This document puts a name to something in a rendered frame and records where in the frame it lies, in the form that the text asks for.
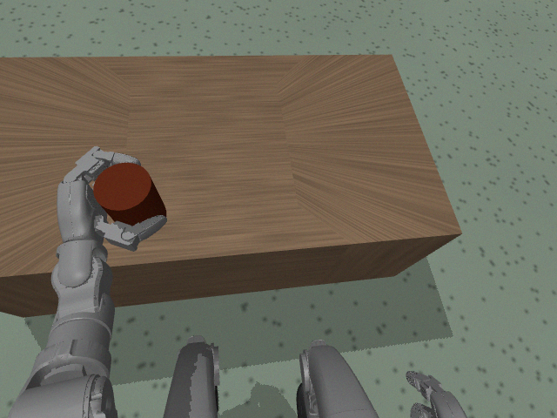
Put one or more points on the left robot arm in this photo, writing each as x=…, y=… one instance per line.
x=70, y=377

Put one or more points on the right robot hand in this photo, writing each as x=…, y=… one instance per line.
x=444, y=404

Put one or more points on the can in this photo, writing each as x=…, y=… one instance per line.
x=127, y=193

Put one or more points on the left robot hand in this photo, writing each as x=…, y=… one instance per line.
x=80, y=216

